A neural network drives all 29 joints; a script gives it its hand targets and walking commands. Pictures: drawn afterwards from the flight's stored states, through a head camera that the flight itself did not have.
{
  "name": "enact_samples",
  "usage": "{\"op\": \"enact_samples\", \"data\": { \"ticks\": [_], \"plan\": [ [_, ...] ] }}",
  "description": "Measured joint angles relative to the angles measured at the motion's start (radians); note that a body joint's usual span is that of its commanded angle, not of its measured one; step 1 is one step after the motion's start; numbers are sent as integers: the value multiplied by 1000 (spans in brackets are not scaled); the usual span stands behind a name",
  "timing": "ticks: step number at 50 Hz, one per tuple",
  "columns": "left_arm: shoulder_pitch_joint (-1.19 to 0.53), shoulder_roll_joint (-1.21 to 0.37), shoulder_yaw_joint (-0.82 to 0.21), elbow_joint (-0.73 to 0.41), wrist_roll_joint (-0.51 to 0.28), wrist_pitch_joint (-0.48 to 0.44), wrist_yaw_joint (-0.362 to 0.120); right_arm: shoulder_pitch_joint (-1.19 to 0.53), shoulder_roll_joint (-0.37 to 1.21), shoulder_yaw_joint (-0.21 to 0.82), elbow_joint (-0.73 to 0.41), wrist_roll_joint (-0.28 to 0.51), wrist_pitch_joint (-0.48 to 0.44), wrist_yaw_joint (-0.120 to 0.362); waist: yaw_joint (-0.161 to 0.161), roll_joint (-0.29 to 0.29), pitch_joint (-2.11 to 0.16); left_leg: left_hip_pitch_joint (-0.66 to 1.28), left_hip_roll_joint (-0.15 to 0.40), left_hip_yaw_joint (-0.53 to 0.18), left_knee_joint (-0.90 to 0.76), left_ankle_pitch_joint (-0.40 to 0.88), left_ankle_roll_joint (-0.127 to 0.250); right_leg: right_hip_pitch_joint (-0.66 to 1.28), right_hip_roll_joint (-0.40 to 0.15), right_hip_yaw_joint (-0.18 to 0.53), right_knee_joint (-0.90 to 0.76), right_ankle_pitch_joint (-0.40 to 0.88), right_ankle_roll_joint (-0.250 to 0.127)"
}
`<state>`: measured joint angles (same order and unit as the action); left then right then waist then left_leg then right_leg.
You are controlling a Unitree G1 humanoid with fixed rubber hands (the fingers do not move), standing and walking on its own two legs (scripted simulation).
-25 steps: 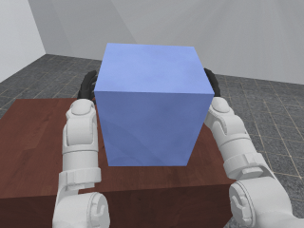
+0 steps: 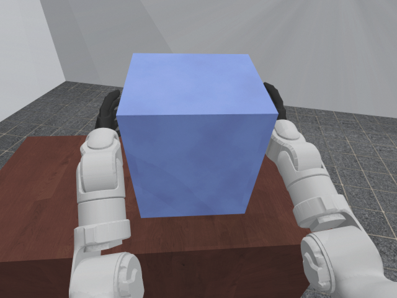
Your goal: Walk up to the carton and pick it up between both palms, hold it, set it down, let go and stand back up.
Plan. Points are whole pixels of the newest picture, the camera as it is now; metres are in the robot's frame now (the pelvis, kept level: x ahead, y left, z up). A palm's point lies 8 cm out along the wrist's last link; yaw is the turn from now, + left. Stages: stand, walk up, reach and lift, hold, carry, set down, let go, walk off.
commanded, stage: hold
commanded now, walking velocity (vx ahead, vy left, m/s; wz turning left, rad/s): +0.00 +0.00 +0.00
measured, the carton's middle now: (192, 138) +0.38 +0.00 +0.18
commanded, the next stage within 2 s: none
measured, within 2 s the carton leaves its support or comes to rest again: neither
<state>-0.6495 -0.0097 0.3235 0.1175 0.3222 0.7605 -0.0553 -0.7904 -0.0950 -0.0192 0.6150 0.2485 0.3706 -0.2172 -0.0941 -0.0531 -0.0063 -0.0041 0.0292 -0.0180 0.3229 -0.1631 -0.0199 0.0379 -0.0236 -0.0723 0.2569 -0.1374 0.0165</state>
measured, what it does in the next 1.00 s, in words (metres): stands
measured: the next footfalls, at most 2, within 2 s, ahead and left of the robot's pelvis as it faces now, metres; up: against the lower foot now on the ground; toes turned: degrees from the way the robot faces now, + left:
none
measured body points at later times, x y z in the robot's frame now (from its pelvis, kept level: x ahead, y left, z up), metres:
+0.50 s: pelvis +0.00 +0.00 +0.00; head -0.07 +0.02 +0.44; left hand +0.37 +0.16 +0.23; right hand +0.38 -0.16 +0.24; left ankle +0.02 +0.13 -0.75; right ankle +0.01 -0.13 -0.75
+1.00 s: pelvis +0.00 +0.00 +0.00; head -0.06 +0.02 +0.44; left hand +0.37 +0.17 +0.23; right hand +0.38 -0.15 +0.24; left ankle +0.02 +0.13 -0.75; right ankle +0.01 -0.13 -0.75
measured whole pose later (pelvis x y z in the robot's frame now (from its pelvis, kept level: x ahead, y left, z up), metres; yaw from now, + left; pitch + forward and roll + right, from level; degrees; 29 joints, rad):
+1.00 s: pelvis +0.00 +0.00 +0.00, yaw +0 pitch -8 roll -1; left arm -0.67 0.00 0.34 0.09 0.34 0.81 -0.09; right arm -0.81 -0.09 -0.02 0.57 0.26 0.45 -0.24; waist -0.09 -0.05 -0.02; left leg -0.01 0.03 -0.02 0.32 -0.16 -0.02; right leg 0.03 -0.02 -0.08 0.26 -0.14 0.01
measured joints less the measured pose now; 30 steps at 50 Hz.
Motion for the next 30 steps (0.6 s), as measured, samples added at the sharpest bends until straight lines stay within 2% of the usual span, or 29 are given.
{"op": "enact_samples", "data": {
  "ticks": [16, 30],
  "plan": [
    [-67, 16, 28, 55, 11, 26, -21, -60, 12, -41, 35, -29, 43, 1, 6, 4, -22, -23, 1, -2, -9, 15, -2, -32, 0, -1, 12, 3, -4],
    [-34, 14, 24, 11, 13, 38, -32, -37, 5, -5, -7, 2, 60, -18, 3, 3, -18, -6, 3, -4, -1, -1, -5, -8, 4, -3, 7, -7, -4]
  ]
}}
